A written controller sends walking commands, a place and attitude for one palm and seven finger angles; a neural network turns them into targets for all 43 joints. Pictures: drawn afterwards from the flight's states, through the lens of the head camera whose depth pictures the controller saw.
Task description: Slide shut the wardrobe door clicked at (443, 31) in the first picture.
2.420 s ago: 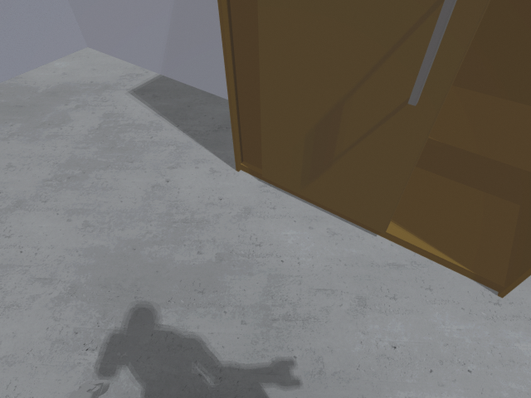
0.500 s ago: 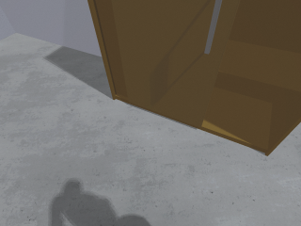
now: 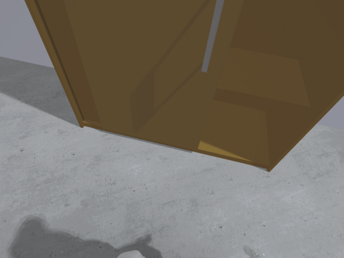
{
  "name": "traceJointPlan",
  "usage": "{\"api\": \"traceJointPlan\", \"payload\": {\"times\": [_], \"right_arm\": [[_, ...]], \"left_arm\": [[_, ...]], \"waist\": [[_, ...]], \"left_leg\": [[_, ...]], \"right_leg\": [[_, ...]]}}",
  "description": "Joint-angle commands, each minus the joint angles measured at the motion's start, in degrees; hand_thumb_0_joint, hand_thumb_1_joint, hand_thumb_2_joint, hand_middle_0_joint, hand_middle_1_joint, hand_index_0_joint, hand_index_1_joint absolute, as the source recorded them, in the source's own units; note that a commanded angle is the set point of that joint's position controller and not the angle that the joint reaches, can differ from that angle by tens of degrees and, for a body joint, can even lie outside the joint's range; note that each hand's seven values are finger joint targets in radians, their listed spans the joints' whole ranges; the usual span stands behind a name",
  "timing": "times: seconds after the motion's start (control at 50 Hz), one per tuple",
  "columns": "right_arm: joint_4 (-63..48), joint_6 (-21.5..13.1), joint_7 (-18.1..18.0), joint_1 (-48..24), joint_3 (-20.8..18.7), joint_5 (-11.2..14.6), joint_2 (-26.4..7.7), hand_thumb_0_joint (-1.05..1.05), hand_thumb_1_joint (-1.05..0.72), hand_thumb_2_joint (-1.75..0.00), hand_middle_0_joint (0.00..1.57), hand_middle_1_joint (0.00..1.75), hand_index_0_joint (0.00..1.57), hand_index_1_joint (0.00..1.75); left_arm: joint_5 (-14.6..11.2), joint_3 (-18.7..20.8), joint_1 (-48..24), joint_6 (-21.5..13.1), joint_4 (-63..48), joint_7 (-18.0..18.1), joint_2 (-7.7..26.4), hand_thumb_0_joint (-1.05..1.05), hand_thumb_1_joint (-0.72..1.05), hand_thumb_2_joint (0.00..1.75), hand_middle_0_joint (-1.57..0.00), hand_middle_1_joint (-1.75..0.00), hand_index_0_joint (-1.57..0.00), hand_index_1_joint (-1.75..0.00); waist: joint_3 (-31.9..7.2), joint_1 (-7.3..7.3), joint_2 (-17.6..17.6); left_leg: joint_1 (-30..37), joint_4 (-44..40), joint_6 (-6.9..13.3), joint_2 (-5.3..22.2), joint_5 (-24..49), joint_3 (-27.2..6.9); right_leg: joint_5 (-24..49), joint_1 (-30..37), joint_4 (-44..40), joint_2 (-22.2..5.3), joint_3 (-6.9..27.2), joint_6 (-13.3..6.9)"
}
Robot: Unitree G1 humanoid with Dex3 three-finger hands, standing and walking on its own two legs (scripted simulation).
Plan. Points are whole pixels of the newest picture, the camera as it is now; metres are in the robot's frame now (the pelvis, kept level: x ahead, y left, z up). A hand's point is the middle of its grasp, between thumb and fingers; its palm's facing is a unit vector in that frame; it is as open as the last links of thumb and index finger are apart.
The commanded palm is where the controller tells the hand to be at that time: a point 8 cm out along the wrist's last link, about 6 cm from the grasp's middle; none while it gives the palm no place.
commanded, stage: turn to face it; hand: left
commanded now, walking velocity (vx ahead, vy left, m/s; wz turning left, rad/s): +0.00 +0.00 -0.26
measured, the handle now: (213, 29) +0.82 -0.06 +0.12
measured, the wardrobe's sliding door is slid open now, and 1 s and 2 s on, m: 0.49 0.49 0.49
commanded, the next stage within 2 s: take the last steps up to it in 0.08 s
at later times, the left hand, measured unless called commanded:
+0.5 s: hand (110, 249) +0.15 +0.17 -0.16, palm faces -0.11 -0.97 -0.21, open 7.2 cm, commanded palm none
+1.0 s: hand (155, 175) +0.38 +0.08 -0.17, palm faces -0.25 -0.95 -0.18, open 7.3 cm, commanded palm none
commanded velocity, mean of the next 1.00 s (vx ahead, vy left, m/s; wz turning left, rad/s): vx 0.22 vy -0.09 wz -0.12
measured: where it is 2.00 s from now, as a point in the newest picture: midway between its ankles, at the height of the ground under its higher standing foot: (189, 240)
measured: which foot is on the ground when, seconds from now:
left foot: down 0.00-0.28, up 0.30-0.56, down 0.58-1.00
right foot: up 0.00-0.26, down 0.28-0.60, up 0.62-0.98, down 1.00-1.00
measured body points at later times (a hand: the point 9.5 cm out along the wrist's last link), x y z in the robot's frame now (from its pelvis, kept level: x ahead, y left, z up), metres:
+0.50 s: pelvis +0.09 -0.01 +0.01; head +0.09 -0.01 +0.46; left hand +0.16 +0.22 -0.14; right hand +0.05 -0.25 -0.14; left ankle +0.12 +0.11 -0.69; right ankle +0.04 -0.11 -0.73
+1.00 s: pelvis +0.26 -0.08 -0.01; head +0.30 -0.10 +0.44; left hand +0.39 +0.13 -0.15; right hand +0.11 -0.24 -0.16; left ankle +0.16 +0.11 -0.73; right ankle +0.33 -0.20 -0.73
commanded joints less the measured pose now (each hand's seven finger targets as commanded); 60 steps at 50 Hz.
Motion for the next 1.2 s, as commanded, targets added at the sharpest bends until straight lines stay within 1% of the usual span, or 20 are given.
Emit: {"api": "traceJointPlan", "payload": {"times": [0.0,0.22,0.26,0.28,0.36,0.52,0.54,0.56,0.58,0.6,0.7,0.8,0.9,0.94,0.96,0.98,1.0,1.06,1.1,1.18], "right_arm": [[-1.2,-0.1,-0.6,3.7,-2.4,-0.2,-9.1,0.0,-0.9,-0.9,0.2,0.3,0.2,0.3],[1.6,1.7,0.4,9.6,-3.9,-0.4,-11.9,0.0,-0.9,-0.9,0.2,0.3,0.2,0.3],[-0.6,1.9,1.2,7.7,-2.4,0.2,-6.0,0.0,-0.9,-0.9,0.2,0.3,0.2,0.3],[-2.1,2.3,1.0,3.0,-2.7,-0.2,-8.5,0.0,-0.9,-0.9,0.2,0.3,0.2,0.3],[1.1,2.3,1.9,8.9,-3.4,-0.7,-7.6,0.0,-0.9,-0.9,0.2,0.3,0.2,0.3],[2.9,0.2,1.1,15.9,-2.8,-0.6,-5.4,0.0,-0.9,-0.9,0.2,0.3,0.2,0.3],[4.8,-0.3,0.6,20.8,-3.1,-0.6,-7.5,0.0,-0.9,-0.9,0.2,0.3,0.2,0.3],[6.2,-0.7,0.2,26.0,-4.4,-1.2,-12.9,0.0,-0.9,-0.9,0.2,0.3,0.2,0.3],[6.6,-0.6,-0.5,30.0,-5.1,-1.5,-17.3,0.0,-0.9,-0.9,0.2,0.3,0.2,0.3],[7.4,-0.6,-0.9,28.0,-4.7,-1.4,-15.7,0.0,-0.9,-0.9,0.2,0.3,0.2,0.3],[7.0,-2.5,-1.3,19.9,-2.5,-0.5,-7.8,0.0,-0.9,-0.9,0.2,0.3,0.2,0.3],[9.2,-2.0,-1.0,22.3,-2.9,-0.5,-7.3,0.0,-0.9,-0.9,0.2,0.3,0.2,0.3],[9.6,-1.0,-0.6,21.1,-4.0,-0.8,-8.5,0.0,-0.9,-0.9,0.2,0.3,0.2,0.3],[9.7,-0.7,-0.4,19.2,-4.2,-0.3,-8.7,0.0,-0.9,-0.9,0.2,0.3,0.2,0.3],[9.7,-0.8,0.2,20.0,-3.9,0.2,-7.3,0.0,-0.9,-0.9,0.2,0.3,0.2,0.3],[8.5,-1.0,0.5,22.3,-2.7,0.9,-2.6,0.0,-0.9,-0.9,0.2,0.3,0.2,0.3],[6.9,-0.3,0.2,18.9,-2.4,1.2,-4.0,0.0,-0.9,-0.9,0.2,0.3,0.2,0.3],[7.3,0.4,-0.3,14.4,-2.5,0.4,-2.4,0.0,-0.9,-0.9,0.2,0.3,0.2,0.3],[9.1,2.1,-0.7,18.3,-1.4,0.5,0.2,0.0,-0.9,-0.9,0.2,0.3,0.2,0.3],[6.8,4.0,-0.6,14.3,-1.9,0.9,-1.1,0.0,-0.9,-0.9,0.2,0.3,0.2,0.3]], "left_arm": [[-0.1,0.4,6.3,1.3,-2.8,-0.8,-0.1,0.0,0.9,0.9,-0.2,-0.3,-0.2,-0.3],[0.4,-0.2,0.2,0.3,-5.1,-0.6,1.6,0.0,0.9,0.9,-0.2,-0.3,-0.2,-0.3],[1.0,1.1,3.3,-0.8,-4.2,0.2,10.0,0.0,0.9,0.9,-0.2,-0.3,-0.2,-0.3],[0.1,1.6,5.7,-0.8,-3.8,0.7,11.3,0.0,0.9,0.9,-0.2,-0.3,-0.2,-0.3],[0.2,0.4,-3.0,-2.2,-4.2,1.0,6.7,0.0,0.9,0.9,-0.2,-0.3,-0.2,-0.3],[-0.2,0.6,-0.9,-2.2,-0.2,-0.2,6.4,0.0,0.9,0.9,-0.2,-0.3,-0.2,-0.3],[-0.5,0.2,-0.8,-2.0,-0.1,-0.5,4.5,0.0,0.9,0.9,-0.2,-0.3,-0.2,-0.3],[-0.7,-0.4,-0.3,-1.8,-1.2,-1.1,0.9,0.0,0.9,0.9,-0.2,-0.3,-0.2,-0.3],[-0.2,-0.6,-2.9,-1.9,-3.6,-1.5,0.1,0.0,0.9,0.9,-0.2,-0.3,-0.2,-0.3],[0.6,0.0,-6.4,-1.5,-3.9,-1.5,2.4,0.0,0.9,0.9,-0.2,-0.3,-0.2,-0.3],[0.6,-0.1,-2.3,-1.1,0.5,-2.6,-0.5,0.0,0.9,0.9,-0.2,-0.3,-0.2,-0.3],[0.2,-1.1,-7.2,-1.0,-0.6,-2.5,-2.5,0.0,0.9,0.9,-0.2,-0.3,-0.2,-0.3],[0.0,-0.8,-9.2,-2.0,-1.0,-2.5,-1.9,0.0,0.9,0.9,-0.2,-0.3,-0.2,-0.3],[0.1,0.0,0.6,-2.9,2.3,-2.0,0.5,0.0,0.9,0.9,-0.2,-0.3,-0.2,-0.3],[0.3,1.0,7.5,-3.5,4.4,-1.5,4.1,0.0,0.9,0.9,-0.2,-0.3,-0.2,-0.3],[0.5,2.7,13.8,-4.0,5.8,-0.5,10.6,0.0,0.9,0.9,-0.2,-0.3,-0.2,-0.3],[-0.6,2.7,15.1,-4.0,6.1,-0.1,12.9,0.0,0.9,0.9,-0.2,-0.3,-0.2,-0.3],[-0.4,0.1,-0.8,-3.5,2.0,1.5,2.9,0.0,0.9,0.9,-0.2,-0.3,-0.2,-0.3],[0.2,-1.2,-5.5,-3.5,0.7,2.0,0.7,0.0,0.9,0.9,-0.2,-0.3,-0.2,-0.3],[0.1,-0.4,-3.3,-1.6,-0.6,2.6,3.8,0.0,0.9,0.9,-0.2,-0.3,-0.2,-0.3]], "waist": [[-5.4,-0.22,11.7],[-6.9,-1.23,5.5],[-4.0,1.1,-15.5],[-2.2,3.75,-13.2],[-1.2,-3.43,-3.1],[-1.4,-5.37,-3.6],[-3.2,-7.04,2.5],[-4.1,-8.57,17.5],[-2.7,-9.84,20.9],[0.5,-9.41,16.9],[1.3,-3.71,8.3],[2.2,-4.82,10.5],[1.1,-5.02,12.3],[-3.9,-0.06,9.0],[-8.1,2.72,1.9],[-15.8,4.5,-14.5],[-18.2,4.98,-15.0],[-5.0,-1.09,0.5],[-5.4,-4.95,-1.1],[-7.2,-2.36,-3.4]], "left_leg": [[3.0,-19.2,6.1,13.8,8.4,-9.6],[1.6,-10.7,2.4,13.9,-6.3,-6.5],[-16.8,11.2,-4.4,2.2,-22.0,3.6],[-18.7,20.4,-3.8,1.6,-22.3,-2.8],[-12.5,25.8,-4.1,3.2,-9.5,-5.5],[9.8,-3.3,-4.0,-0.4,-2.3,0.1],[17.3,-8.2,-3.7,1.5,-4.0,-2.7],[23.2,-16.2,0.3,13.8,-14.6,-21.1],[22.9,-25.0,5.4,24.7,-22.6,-37.5],[18.4,-27.5,6.1,25.5,-25.6,-38.2],[14.9,-23.4,3.4,15.7,6.5,-12.4],[17.8,-20.9,3.3,13.5,19.6,-3.9],[15.7,-16.7,2.9,13.8,18.5,-3.3],[13.8,-5.4,0.6,11.5,22.7,-0.6],[4.6,5.4,-0.8,8.8,16.7,0.9],[-8.7,23.8,-2.9,1.0,-12.8,3.1],[-9.9,35.7,-2.0,-0.4,-24.8,-4.4],[-8.7,36.9,-2.1,4.3,-13.4,-9.5],[-0.4,25.1,-3.5,3.5,-12.1,-8.8],[-0.9,15.0,-4.2,-0.7,-11.0,-5.9]], "right_leg": [[4.3,-1.3,-5.7,-3.9,-1.0,1.0],[10.8,16.1,-41.6,-1.8,-4.4,-0.6],[0.1,23.9,-57.2,-19.4,21.3,-9.1],[-5.5,18.8,-61.3,-22.6,26.1,-13.1],[3.7,11.3,-58.4,-14.7,11.1,-10.7],[4.2,4.8,-49.8,-9.2,6.0,-8.2],[4.9,1.5,-41.6,-6.3,4.0,-6.6],[1.2,-8.6,-25.7,-0.5,-1.2,-3.4],[-5.3,-16.3,-12.6,1.9,-2.8,-2.2],[-1.5,-18.8,-3.8,-1.4,1.9,-2.7],[13.1,-14.1,-5.3,-6.2,0.7,0.0],[15.1,-13.1,-19.6,-6.3,-4.3,0.9],[15.5,-2.4,-33.5,-3.8,-7.4,-1.0],[19.4,12.0,-40.2,-1.2,-9.5,-2.1],[19.9,25.7,-41.1,-4.5,-4.9,-4.0],[23.4,38.6,-45.3,-20.5,15.8,-9.6],[24.4,33.8,-51.9,-25.3,23.8,-12.7],[38.9,13.8,-51.9,-20.8,9.6,-12.2],[52.2,6.8,-50.4,-17.7,0.7,-9.7],[58.0,12.6,-47.1,-17.6,0.7,-11.5]]}}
